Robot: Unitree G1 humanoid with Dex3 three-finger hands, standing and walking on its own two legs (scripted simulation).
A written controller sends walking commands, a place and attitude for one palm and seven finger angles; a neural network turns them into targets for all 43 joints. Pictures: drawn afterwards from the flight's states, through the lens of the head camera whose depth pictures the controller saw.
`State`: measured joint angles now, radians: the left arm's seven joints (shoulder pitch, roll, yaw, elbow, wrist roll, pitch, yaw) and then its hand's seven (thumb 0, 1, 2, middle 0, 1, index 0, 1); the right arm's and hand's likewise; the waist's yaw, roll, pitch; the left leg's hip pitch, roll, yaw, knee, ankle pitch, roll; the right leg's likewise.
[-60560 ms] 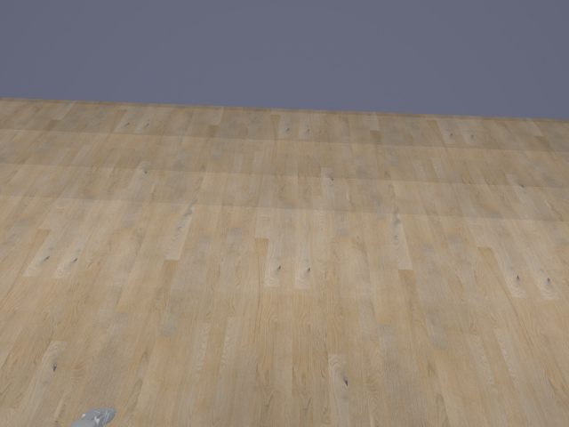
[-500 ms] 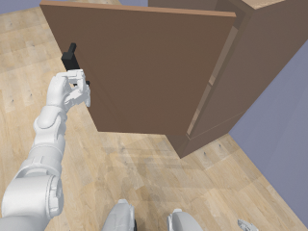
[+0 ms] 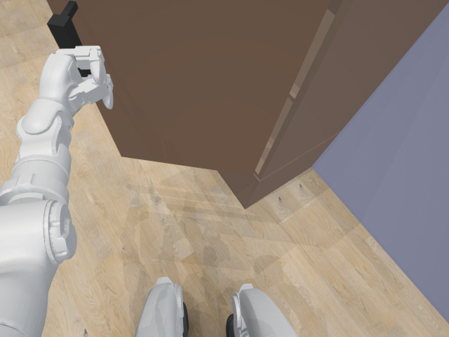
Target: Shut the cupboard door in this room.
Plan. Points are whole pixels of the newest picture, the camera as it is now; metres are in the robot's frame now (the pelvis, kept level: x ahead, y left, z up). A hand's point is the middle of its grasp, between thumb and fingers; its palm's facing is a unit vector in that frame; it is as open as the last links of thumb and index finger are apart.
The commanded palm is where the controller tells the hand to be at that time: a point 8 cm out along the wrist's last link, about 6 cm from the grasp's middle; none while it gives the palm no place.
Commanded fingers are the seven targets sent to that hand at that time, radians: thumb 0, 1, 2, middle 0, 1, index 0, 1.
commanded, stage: push the door shut along its arc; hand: left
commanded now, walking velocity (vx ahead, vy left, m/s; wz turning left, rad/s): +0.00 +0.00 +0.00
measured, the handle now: (83, 54) +0.59 +0.22 +0.09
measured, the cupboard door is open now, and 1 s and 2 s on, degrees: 50 39 34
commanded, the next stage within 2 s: pull the fist back off the door in 0.98 s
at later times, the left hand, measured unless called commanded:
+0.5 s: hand (132, 59) +0.57 +0.13 +0.10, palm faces -0.30 -0.95 +0.00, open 3.1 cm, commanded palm +0.58 +0.15 +0.09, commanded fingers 0.00 0.90 0.90 -1.30 -1.50 -1.30 -1.50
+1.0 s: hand (149, 46) +0.60 +0.10 +0.10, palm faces -0.37 -0.93 -0.01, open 3.4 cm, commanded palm +0.64 +0.10 +0.09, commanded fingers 0.00 0.90 0.90 -1.30 -1.50 -1.30 -1.50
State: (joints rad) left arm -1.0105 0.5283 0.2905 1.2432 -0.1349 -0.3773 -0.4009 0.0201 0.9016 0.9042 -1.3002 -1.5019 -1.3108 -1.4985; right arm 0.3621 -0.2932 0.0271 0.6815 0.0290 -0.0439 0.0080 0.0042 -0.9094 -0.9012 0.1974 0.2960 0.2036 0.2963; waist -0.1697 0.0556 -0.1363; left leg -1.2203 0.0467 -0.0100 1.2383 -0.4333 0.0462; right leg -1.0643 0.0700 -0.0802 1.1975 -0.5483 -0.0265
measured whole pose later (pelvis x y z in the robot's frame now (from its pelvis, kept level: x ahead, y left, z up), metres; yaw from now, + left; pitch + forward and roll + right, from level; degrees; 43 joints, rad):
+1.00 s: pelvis +0.01 -0.01 -0.02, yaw -2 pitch +31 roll -6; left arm -1.42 0.65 0.22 1.36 -0.03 -0.17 -0.48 0.04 0.97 0.97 -1.30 -1.50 -1.30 -1.50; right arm 0.38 -0.28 0.05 0.74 -0.02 -0.10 -0.02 0.00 -0.91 -0.90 0.20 0.30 0.21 0.30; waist -0.27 0.07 -0.12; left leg -1.41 0.06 -0.04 1.34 -0.48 0.04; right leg -1.24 0.09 -0.10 1.28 -0.59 -0.04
